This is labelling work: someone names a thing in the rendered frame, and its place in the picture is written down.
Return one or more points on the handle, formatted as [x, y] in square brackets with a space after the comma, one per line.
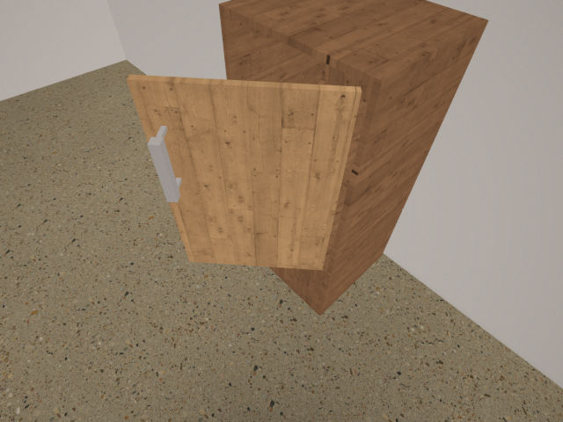
[161, 160]

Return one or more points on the cupboard door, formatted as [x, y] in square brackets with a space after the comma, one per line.
[261, 164]

